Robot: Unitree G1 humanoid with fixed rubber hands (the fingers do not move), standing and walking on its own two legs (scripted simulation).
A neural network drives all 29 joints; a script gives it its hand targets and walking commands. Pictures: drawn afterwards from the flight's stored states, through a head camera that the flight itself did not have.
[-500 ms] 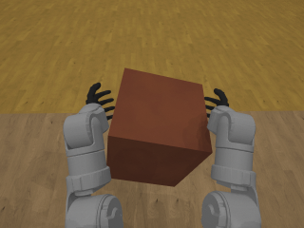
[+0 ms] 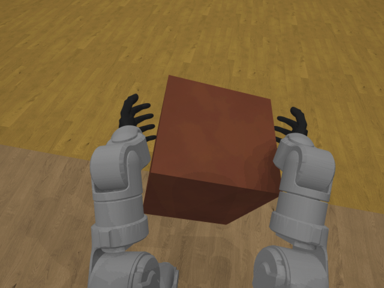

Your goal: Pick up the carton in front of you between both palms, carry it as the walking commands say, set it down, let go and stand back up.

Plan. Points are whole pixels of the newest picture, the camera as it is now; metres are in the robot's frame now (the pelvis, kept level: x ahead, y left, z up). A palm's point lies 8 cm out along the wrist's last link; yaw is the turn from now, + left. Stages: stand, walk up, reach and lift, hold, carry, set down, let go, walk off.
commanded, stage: carry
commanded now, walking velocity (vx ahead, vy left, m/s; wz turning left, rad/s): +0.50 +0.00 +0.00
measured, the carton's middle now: (201, 160) +0.38 +0.04 +0.05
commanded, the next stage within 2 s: none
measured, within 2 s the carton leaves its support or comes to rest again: neither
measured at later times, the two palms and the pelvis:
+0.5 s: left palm (176, 22) +0.70 +0.16 +0.19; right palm (291, 31) +0.70 -0.14 +0.20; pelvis +0.35 +0.03 +0.04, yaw -1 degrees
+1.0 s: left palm out of the picture +1.05 +0.17 +0.25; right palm out of the picture +1.03 -0.12 +0.24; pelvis +0.68 +0.05 +0.09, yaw +0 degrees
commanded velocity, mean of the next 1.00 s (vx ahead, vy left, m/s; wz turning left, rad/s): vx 0.50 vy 0.00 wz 0.00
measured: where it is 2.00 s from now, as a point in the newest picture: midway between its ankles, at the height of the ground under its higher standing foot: (218, 104)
